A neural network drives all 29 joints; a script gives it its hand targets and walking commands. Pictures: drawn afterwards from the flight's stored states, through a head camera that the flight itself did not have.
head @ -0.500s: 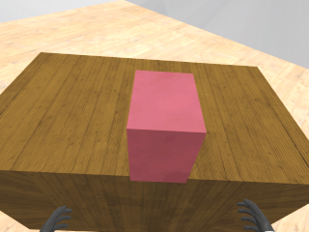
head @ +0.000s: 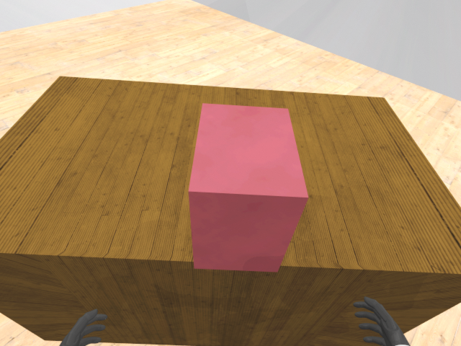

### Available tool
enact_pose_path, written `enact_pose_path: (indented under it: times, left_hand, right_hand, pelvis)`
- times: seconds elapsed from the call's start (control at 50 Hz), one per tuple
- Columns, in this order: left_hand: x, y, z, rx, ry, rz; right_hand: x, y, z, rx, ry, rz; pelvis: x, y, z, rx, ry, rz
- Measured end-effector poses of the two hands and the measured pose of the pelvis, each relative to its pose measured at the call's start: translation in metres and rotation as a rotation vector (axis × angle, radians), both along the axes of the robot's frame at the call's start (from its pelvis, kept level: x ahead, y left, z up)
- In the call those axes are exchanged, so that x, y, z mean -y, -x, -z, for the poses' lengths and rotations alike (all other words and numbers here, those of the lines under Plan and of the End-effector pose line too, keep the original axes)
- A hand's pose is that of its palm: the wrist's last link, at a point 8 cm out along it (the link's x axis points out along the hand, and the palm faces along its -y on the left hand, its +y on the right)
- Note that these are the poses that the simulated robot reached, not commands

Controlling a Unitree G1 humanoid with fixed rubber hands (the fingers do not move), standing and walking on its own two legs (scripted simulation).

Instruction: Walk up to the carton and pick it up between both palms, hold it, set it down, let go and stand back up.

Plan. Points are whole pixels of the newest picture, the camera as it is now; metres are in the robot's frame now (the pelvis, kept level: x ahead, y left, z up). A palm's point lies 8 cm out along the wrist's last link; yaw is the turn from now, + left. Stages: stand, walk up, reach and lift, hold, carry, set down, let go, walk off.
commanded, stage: stand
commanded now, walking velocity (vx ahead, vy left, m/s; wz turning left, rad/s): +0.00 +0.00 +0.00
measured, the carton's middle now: (240, 189) +0.39 +0.00 +0.05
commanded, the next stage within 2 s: none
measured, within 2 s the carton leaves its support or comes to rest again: neither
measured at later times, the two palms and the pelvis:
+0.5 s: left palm out of the picture +0.12 +0.28 -0.08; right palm out of the picture +0.15 -0.27 -0.06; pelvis +0.00 +0.00 +0.00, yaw +0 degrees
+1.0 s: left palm out of the picture +0.10 +0.29 -0.08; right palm out of the picture +0.13 -0.27 -0.06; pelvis -0.01 +0.00 +0.00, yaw +0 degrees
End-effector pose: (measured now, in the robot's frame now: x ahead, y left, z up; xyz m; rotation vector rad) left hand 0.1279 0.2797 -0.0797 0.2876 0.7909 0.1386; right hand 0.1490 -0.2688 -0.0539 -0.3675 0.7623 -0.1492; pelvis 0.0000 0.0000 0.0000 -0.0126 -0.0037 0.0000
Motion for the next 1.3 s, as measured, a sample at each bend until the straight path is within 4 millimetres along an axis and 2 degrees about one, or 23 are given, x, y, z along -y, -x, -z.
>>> enact_pose_path:
  times: [0.4,1.3]
  left_hand:
    - [-0.002,0.006,0.001,-0.017,-0.008,-0.008]
    - [-0.008,0.033,0.005,-0.071,-0.018,-0.026]
  right_hand:
    - [-0.001,0.002,0.003,0.001,-0.014,0.003]
    - [-0.004,0.020,0.010,-0.014,-0.034,0.007]
  pelvis:
    - [0.000,0.001,0.000,0.002,0.000,0.000]
    - [-0.002,0.017,0.000,0.024,0.002,0.000]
